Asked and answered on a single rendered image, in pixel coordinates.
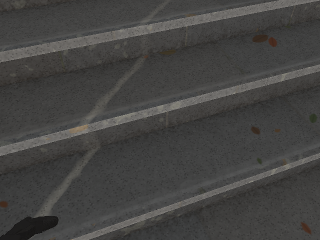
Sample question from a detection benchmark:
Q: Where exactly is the robot left hand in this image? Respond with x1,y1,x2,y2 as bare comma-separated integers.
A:
0,216,59,240

